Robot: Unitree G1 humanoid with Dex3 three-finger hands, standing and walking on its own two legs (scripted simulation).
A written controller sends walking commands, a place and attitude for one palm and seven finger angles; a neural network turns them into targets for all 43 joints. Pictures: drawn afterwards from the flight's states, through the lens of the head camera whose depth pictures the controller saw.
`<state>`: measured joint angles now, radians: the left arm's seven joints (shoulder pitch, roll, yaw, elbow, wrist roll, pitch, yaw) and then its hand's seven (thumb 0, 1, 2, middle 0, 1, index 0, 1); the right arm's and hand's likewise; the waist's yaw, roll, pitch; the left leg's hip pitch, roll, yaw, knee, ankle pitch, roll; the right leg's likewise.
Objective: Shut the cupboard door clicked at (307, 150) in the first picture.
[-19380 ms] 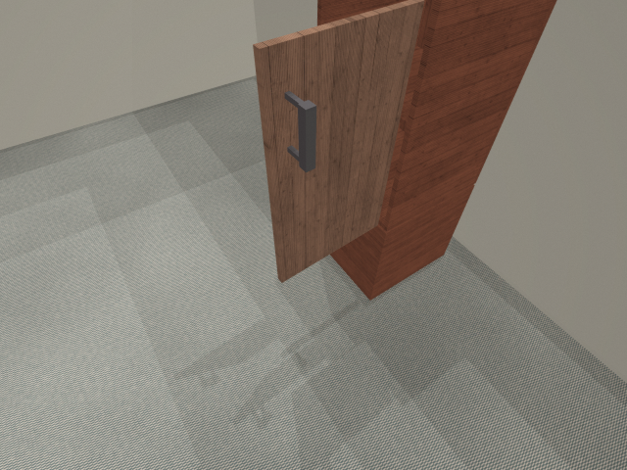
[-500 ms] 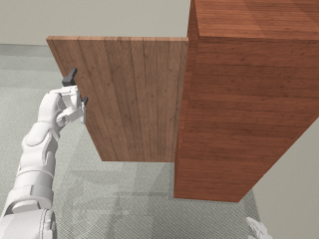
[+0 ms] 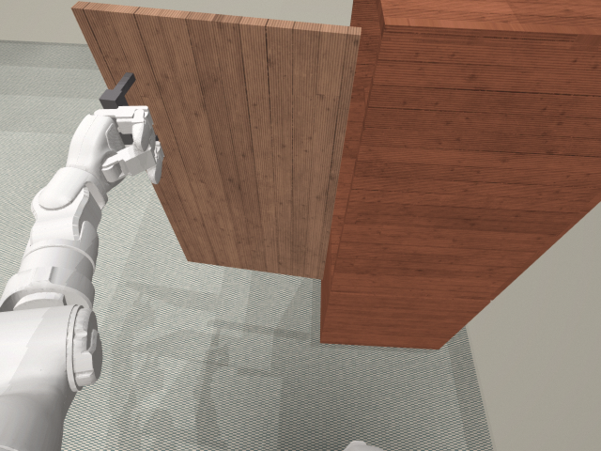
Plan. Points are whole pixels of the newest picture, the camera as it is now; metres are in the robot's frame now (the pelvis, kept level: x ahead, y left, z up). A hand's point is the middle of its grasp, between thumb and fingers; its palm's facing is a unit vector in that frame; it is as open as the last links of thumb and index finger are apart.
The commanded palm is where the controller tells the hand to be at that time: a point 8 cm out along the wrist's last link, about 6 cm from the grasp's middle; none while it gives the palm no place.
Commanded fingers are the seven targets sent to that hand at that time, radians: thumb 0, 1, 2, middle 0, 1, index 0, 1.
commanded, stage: push the door shut along its arc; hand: left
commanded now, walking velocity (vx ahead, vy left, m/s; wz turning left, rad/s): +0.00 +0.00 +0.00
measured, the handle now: (134, 123) +0.53 +0.23 +0.13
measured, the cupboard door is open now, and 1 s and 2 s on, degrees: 85 72 64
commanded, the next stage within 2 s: pull the fist back off the door in 0.88 s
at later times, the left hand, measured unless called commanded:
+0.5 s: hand (209, 116) +0.54 +0.12 +0.14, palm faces -0.34 -0.94 +0.01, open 3.1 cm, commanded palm +0.54 +0.18 +0.13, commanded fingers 0.00 0.90 0.90 -1.30 -1.50 -1.30 -1.50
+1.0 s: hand (213, 112) +0.54 +0.12 +0.14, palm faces -0.39 -0.92 +0.01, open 3.3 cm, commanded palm +0.58 +0.14 +0.13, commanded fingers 0.00 0.90 0.90 -1.30 -1.50 -1.30 -1.50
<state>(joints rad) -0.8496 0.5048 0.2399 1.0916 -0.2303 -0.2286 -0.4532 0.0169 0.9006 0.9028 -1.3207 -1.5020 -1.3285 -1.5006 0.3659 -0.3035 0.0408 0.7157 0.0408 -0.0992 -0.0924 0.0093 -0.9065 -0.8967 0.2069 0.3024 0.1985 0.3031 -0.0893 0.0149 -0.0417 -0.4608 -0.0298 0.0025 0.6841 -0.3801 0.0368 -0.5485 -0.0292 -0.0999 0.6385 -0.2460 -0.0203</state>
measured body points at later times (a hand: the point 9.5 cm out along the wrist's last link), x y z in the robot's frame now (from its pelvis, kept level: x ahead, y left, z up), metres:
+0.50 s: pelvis +0.01 +0.01 -0.01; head +0.12 +0.00 +0.43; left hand +0.55 +0.17 +0.14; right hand -0.03 -0.27 -0.12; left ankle -0.03 +0.09 -0.72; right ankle +0.04 -0.11 -0.72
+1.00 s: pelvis +0.01 +0.00 -0.02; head +0.13 +0.01 +0.42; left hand +0.56 +0.17 +0.14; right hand -0.01 -0.29 -0.12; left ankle -0.03 +0.09 -0.72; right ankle +0.04 -0.11 -0.72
